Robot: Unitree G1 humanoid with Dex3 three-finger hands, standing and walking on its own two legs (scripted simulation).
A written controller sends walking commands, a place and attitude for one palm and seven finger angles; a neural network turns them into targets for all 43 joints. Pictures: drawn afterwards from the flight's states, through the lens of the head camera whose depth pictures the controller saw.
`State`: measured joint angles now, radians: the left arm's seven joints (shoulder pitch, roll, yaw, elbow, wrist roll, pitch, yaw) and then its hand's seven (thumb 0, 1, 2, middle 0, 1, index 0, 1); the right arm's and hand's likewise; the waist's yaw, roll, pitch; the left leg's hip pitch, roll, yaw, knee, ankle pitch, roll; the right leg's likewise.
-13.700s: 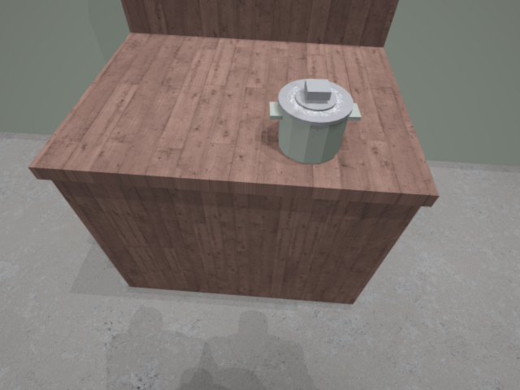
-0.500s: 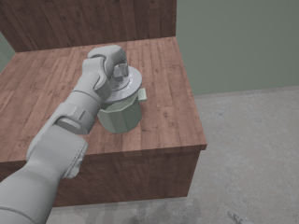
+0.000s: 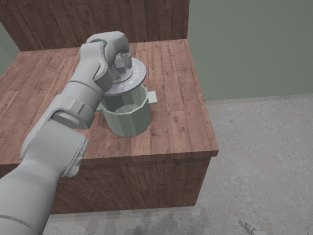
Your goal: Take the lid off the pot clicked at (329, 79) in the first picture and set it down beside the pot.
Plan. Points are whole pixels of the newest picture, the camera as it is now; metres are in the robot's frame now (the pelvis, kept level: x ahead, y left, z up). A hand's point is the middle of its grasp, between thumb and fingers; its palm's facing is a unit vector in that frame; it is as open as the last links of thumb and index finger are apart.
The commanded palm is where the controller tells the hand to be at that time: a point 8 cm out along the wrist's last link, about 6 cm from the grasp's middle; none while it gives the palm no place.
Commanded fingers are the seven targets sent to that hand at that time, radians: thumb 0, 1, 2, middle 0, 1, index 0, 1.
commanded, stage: lift the lid straight up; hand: left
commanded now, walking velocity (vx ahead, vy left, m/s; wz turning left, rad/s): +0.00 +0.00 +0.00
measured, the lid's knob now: (114, 66) +0.50 +0.10 +0.18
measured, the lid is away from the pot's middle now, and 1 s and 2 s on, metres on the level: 0.00 0.01 0.13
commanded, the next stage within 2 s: move the lid sideways beside the pot in 0.88 s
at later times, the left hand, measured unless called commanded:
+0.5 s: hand (111, 48) +0.48 +0.10 +0.24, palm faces -0.19 -0.05 -0.98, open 7.4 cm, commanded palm +0.46 +0.10 +0.31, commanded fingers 0.00 0.43 1.16 -0.80 -0.99 -0.83 -1.01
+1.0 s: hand (107, 43) +0.48 +0.10 +0.26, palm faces -0.18 -0.05 -0.98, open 7.4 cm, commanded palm +0.46 +0.11 +0.33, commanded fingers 0.00 0.43 1.16 -0.80 -0.99 -0.83 -1.01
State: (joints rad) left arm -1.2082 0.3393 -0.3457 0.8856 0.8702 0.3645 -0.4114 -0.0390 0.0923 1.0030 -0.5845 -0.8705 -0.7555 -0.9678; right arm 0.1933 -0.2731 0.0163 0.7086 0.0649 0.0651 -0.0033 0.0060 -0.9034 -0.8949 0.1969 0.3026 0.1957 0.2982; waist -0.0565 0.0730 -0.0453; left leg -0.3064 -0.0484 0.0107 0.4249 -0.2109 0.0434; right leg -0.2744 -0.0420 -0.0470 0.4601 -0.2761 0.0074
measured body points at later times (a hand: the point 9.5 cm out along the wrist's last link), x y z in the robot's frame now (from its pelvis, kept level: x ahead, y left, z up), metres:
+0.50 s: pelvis +0.00 +0.00 +0.00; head +0.03 -0.03 +0.45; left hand +0.49 +0.10 +0.30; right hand +0.11 -0.25 -0.13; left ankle +0.00 +0.10 -0.74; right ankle -0.03 -0.12 -0.74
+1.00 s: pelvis +0.00 +0.00 +0.00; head +0.03 -0.03 +0.45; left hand +0.48 +0.10 +0.31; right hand +0.12 -0.25 -0.13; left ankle +0.00 +0.10 -0.74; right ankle -0.03 -0.12 -0.74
